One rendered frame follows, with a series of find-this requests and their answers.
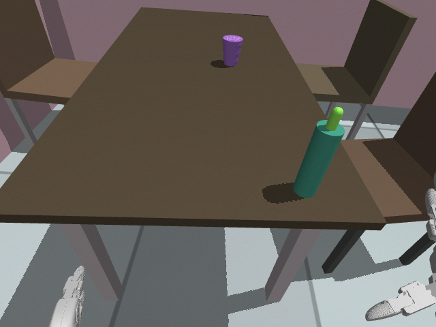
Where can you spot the chair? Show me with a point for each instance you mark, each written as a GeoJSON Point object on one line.
{"type": "Point", "coordinates": [28, 67]}
{"type": "Point", "coordinates": [397, 172]}
{"type": "Point", "coordinates": [379, 40]}

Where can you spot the right robot hand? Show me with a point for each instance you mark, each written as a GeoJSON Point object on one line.
{"type": "Point", "coordinates": [414, 296]}

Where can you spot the left robot hand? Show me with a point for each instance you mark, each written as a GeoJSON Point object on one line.
{"type": "Point", "coordinates": [68, 311]}

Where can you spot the table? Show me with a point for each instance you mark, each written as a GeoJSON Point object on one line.
{"type": "Point", "coordinates": [162, 132]}

